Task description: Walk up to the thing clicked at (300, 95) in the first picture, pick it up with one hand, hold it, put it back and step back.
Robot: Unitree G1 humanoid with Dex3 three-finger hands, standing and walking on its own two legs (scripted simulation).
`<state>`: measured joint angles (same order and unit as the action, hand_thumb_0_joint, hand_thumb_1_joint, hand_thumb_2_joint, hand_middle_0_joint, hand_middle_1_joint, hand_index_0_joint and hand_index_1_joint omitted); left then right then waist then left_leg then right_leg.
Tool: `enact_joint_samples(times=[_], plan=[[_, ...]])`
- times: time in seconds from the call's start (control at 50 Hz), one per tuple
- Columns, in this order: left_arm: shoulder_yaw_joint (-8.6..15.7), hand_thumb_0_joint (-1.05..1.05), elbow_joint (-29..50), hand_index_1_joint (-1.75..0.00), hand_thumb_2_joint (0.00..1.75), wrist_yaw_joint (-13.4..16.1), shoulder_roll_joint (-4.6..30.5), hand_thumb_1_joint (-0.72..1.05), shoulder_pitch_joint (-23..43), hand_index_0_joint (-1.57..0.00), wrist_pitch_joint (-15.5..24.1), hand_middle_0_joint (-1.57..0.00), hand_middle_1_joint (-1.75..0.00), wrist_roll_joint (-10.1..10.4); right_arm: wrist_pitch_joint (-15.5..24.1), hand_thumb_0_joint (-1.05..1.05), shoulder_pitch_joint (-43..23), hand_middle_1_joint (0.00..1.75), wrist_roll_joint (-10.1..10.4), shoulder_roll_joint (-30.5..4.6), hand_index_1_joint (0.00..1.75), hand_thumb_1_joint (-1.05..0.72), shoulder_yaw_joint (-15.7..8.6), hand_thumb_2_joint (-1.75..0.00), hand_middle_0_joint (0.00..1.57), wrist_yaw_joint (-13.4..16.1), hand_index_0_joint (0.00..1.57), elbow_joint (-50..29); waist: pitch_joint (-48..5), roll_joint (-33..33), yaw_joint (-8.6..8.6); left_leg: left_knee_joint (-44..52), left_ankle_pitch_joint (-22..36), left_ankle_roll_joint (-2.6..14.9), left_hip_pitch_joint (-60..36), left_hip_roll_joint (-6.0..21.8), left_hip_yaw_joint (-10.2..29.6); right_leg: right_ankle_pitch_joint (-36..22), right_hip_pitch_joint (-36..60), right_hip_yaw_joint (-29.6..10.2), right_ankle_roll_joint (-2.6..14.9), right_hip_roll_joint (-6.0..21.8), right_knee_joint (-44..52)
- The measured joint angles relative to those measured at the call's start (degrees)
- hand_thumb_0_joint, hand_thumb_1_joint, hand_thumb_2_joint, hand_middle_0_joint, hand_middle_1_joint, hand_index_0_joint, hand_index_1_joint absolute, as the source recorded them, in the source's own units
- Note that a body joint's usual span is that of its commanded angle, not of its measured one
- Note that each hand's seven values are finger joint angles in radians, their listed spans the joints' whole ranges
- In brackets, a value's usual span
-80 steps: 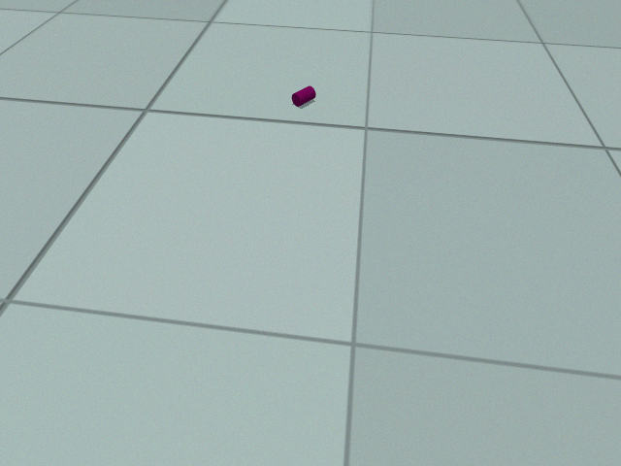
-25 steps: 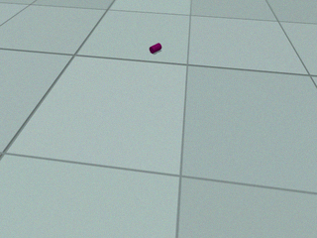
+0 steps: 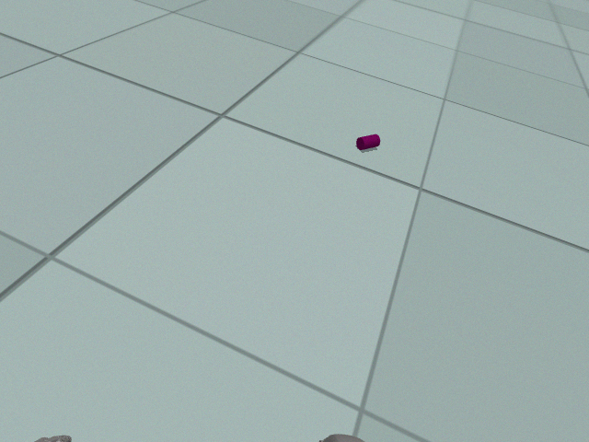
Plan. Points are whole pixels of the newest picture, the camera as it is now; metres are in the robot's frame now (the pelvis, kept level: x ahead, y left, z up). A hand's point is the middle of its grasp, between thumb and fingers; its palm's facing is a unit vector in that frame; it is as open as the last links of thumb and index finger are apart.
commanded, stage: walk up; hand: left
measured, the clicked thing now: (368, 142) +1.94 -0.55 -0.73
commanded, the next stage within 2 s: none
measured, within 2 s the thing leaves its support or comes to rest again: neither
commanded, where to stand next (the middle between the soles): +1.80 -0.96 m, yaw +30 degrees
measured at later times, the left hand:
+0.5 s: hand (190, 318) +0.35 +0.17 -0.12, palm faces +0.21 -0.93 -0.31, open 7.4 cm
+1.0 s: hand (233, 221) +0.62 +0.13 -0.16, palm faces +0.21 -0.94 -0.25, open 7.4 cm
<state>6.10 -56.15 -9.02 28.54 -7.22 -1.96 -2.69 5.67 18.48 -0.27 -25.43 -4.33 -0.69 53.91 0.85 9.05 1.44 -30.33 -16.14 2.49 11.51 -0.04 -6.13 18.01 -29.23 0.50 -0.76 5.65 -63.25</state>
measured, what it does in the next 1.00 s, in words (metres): walks ahead, turning left: right foot, then left foot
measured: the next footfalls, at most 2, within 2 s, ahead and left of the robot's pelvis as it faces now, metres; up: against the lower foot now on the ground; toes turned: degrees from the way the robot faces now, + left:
right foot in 0.30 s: +0.37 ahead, -0.21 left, +0.00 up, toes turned +4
left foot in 0.70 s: +0.58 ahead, +0.01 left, +0.00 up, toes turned +22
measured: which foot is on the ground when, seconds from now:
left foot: down 0.00-0.32, up 0.34-0.68, down 0.70-1.00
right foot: up 0.00-0.28, down 0.30-0.72, up 0.74-1.00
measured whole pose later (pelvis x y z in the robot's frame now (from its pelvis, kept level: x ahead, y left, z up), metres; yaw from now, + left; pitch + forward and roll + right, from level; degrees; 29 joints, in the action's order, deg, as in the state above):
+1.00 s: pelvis +0.59 -0.16 -0.01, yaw +16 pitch -2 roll +2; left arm 5.7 -45.8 -8.6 27.2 -11.1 -2.6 -2.3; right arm 7.9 22.0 -0.8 -24.8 -1.5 1.3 50.0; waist 4.0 8.7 0.1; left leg -34.3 -18.6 -1.1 13.8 4.4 -3.6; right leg 16.0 -34.3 -3.9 -0.9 9.7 -52.4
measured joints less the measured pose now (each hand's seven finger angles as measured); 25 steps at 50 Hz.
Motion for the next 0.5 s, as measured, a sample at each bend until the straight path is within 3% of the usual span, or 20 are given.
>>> enact_joint_samples(times=[0.08, 0.16, 0.24, 0.3, 0.34, 0.4, 0.44, 0.5], plan=[[-0.74, 0.01, 0.91, -0.30, 0.90, -1.22, -0.95, 0.91, -0.52, -0.20, -0.33, -0.20, -0.30, -0.04, 1.05, 0.01, 2.34, 0.30, -0.16, 1.70, 0.30, -0.90, 1.16, -0.90, 0.20, -0.05, 0.21, 0.57, -0.41, -0.98, -0.35, 6.02, 0.32, -0.99, -5.31, 0.14, 2.73, -7.15, -4.89, -2.17, -1.47, 1.78, 4.87], [-0.68, 0.01, 1.55, -0.30, 0.90, -1.31, -0.86, 0.90, -0.73, -0.20, -0.81, -0.20, -0.30, -0.27, 1.52, 0.01, 4.28, 0.30, -0.19, 2.85, 0.30, -0.89, 1.81, -0.90, 0.21, -0.12, 0.21, 0.41, -0.62, -1.40, -0.52, 9.03, -1.65, -2.37, -9.50, 0.77, 5.06, -10.47, -5.85, -3.42, -1.80, 2.86, 12.65], [-0.25, 0.01, 2.54, -0.30, 0.90, -0.90, -0.81, 0.90, 0.54, -0.20, -0.80, -0.20, -0.30, -0.13, 1.53, 0.01, 5.75, 0.30, -0.53, 2.64, 0.30, -0.89, 2.08, -0.90, 0.21, 0.17, 0.21, -0.53, -0.21, -1.76, -0.92, 9.22, -5.46, -4.62, -12.58, 1.73, 7.10, -9.99, -3.41, -2.83, -0.91, 2.85, 22.58], [0.24, 0.01, 3.94, -0.30, 0.90, -0.44, -1.45, 0.90, 1.96, -0.20, 0.19, -0.20, -0.30, 0.16, 0.94, 0.01, 6.34, 0.30, -1.03, 1.22, 0.30, -0.89, 1.88, -0.90, 0.21, 0.84, 0.21, -1.21, 0.23, -3.40, -1.27, 4.28, -11.03, -5.92, -12.99, 3.69, 8.81, -8.08, 0.34, -0.97, 0.47, 1.08, 27.74], [0.62, 0.01, 5.07, -0.30, 0.90, 0.39, -3.45, 0.90, 3.11, -0.20, 1.91, -0.20, -0.30, 0.06, -0.29, 0.01, 4.68, 0.30, -0.79, -0.28, 0.30, -0.89, 1.45, -0.90, 0.21, 1.58, 0.21, -0.42, 1.82, -7.29, -0.97, -11.72, -11.84, -3.33, -7.29, 7.09, 9.92, -7.95, 1.27, 1.80, 0.22, -1.38, 24.42], [-0.39, 0.01, 6.59, -0.30, 0.90, 1.56, -5.62, 0.90, 2.54, -0.20, 3.64, -0.20, -0.30, 0.88, -1.24, 0.01, 1.29, 0.30, -0.22, -0.47, 0.30, -0.90, 1.63, -0.90, 0.20, 2.24, 0.21, 0.40, 2.87, -8.06, 0.20, -36.53, -8.50, 0.37, 5.94, 4.65, 9.92, -4.37, 5.06, 3.52, 0.75, -1.40, 24.69], [-1.19, 0.01, 6.83, -0.30, 0.90, 2.09, -6.67, 0.90, 0.69, -0.20, 3.94, -0.20, -0.30, 1.03, -0.70, 0.01, -0.32, 0.30, 0.06, -0.72, 0.30, -0.90, 1.72, -0.90, 0.20, 1.77, 0.21, 0.14, 2.59, -8.76, 0.86, -39.60, -4.63, 1.16, 12.16, 4.12, 7.73, -3.99, 9.65, 4.76, 1.41, -1.84, 28.65], [-1.68, 0.01, 6.66, -0.30, 0.90, 2.38, -6.84, 0.90, -2.62, -0.20, 4.15, -0.20, -0.30, 0.94, 0.08, 0.01, -1.77, 0.30, -0.15, -1.02, 0.30, -0.90, 1.51, -0.90, 0.20, 0.76, 0.21, -1.41, 1.72, -9.62, 1.63, -33.97, -1.57, 0.43, 18.72, 4.43, 5.02, -3.15, 15.76, 6.69, 2.39, -3.27, 33.82]])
